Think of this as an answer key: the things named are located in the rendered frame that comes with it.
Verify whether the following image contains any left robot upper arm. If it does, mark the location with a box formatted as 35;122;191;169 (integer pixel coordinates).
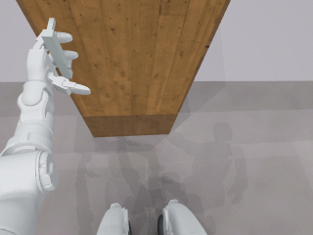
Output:
0;150;59;235

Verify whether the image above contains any robot left forearm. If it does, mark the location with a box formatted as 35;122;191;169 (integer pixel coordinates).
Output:
0;80;55;157

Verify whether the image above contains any robot left hand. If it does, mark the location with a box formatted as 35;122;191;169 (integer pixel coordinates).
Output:
26;31;91;96

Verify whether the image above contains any handle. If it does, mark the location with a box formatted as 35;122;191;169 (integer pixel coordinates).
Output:
41;18;73;79

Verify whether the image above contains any cupboard door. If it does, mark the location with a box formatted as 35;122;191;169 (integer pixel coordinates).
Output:
22;0;226;117

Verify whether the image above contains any right robot thigh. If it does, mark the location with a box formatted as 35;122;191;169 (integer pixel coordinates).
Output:
162;203;207;235

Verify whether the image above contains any robot thigh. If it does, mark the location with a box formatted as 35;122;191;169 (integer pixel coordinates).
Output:
162;203;207;235
96;207;129;235

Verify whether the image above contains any left robot thigh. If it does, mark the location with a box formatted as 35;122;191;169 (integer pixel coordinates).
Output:
96;207;129;235

